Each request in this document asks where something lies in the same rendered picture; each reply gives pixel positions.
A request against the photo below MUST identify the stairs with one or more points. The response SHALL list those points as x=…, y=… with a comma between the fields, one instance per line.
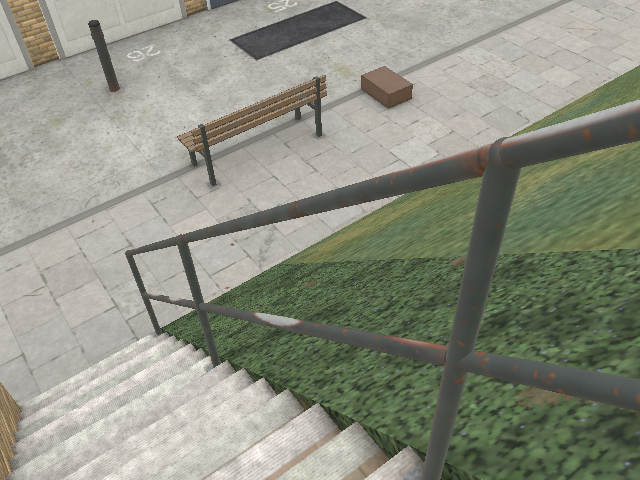
x=158, y=410

